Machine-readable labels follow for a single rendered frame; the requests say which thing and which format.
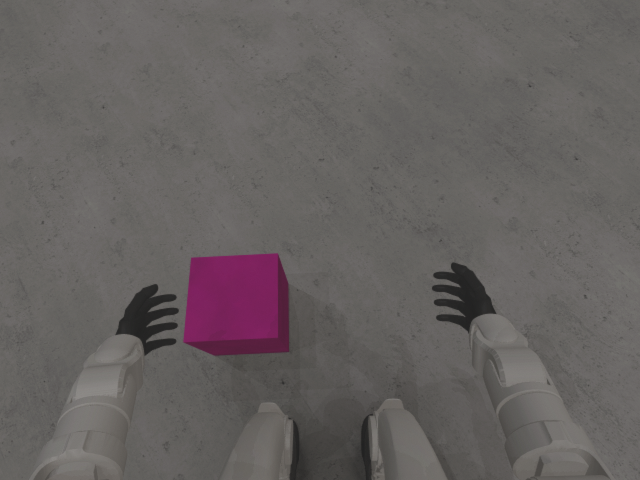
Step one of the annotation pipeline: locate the robot right thigh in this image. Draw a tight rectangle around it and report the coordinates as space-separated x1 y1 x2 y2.
368 408 448 480

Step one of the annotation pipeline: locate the robot thigh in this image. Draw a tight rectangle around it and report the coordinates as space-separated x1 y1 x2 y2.
368 408 448 480
218 412 293 480

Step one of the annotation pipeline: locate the robot left thigh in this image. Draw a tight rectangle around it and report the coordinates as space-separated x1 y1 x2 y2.
218 412 293 480

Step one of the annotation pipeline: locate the robot left hand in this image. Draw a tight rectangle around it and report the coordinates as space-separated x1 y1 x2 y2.
115 284 179 355

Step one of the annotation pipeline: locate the robot left forearm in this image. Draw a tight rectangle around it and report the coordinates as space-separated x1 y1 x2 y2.
28 334 145 480

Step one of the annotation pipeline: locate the robot right forearm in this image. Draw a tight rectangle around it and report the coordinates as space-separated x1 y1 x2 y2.
469 314 616 480

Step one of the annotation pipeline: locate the robot right hand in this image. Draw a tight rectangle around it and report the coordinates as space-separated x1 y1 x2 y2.
432 262 496 333

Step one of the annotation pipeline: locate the carton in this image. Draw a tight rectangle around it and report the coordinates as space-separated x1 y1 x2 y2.
183 253 289 356

